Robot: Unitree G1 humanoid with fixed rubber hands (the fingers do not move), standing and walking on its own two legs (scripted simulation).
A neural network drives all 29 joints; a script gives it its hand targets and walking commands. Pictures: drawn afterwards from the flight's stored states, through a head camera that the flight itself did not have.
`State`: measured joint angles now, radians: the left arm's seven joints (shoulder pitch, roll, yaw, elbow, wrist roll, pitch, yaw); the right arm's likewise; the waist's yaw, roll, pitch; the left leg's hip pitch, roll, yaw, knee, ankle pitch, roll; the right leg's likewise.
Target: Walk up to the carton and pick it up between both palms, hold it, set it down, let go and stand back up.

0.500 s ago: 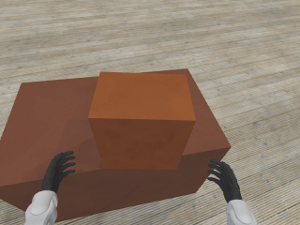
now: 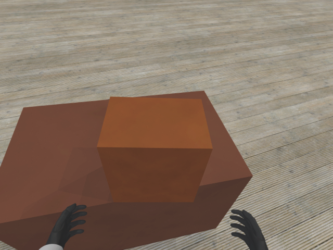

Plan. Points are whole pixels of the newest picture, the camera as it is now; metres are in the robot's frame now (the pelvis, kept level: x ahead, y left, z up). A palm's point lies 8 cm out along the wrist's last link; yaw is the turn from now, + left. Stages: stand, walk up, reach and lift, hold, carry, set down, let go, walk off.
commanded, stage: set down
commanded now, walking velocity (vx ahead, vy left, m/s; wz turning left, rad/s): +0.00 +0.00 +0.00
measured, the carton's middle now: (155, 153) +0.41 +0.05 -0.04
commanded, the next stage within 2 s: let go in 0.40 s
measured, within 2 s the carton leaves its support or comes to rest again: neither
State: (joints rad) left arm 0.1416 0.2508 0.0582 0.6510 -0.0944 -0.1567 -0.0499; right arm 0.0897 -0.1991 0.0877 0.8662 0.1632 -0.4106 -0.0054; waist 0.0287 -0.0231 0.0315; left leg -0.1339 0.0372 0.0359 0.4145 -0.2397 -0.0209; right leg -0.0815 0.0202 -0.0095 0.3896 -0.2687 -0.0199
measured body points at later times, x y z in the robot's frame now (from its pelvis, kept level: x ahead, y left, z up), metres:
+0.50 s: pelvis -0.01 +0.00 +0.00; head -0.01 +0.01 +0.45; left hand +0.15 +0.24 -0.09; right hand +0.16 -0.22 -0.09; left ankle -0.01 +0.13 -0.74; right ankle -0.03 -0.11 -0.74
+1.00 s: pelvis -0.01 +0.00 +0.00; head -0.01 +0.01 +0.45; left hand +0.16 +0.23 -0.09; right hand +0.15 -0.24 -0.08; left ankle -0.01 +0.13 -0.74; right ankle -0.03 -0.11 -0.74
